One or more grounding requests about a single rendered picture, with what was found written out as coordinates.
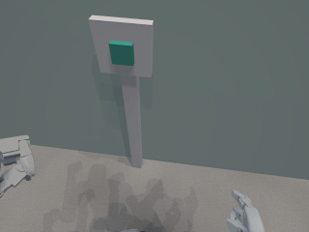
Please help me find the right robot hand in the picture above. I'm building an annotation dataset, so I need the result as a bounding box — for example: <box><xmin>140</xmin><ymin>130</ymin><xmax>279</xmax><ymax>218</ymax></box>
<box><xmin>227</xmin><ymin>190</ymin><xmax>266</xmax><ymax>232</ymax></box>

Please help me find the panel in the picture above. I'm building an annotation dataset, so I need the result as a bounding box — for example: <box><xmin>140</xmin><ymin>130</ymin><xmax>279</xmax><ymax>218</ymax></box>
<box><xmin>88</xmin><ymin>14</ymin><xmax>154</xmax><ymax>168</ymax></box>

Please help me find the button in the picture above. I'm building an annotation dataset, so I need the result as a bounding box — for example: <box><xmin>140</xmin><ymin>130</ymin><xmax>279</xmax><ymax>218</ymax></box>
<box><xmin>109</xmin><ymin>40</ymin><xmax>135</xmax><ymax>66</ymax></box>

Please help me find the left robot hand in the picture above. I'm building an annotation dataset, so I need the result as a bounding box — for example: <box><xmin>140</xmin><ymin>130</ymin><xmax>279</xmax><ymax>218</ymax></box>
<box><xmin>0</xmin><ymin>134</ymin><xmax>36</xmax><ymax>198</ymax></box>

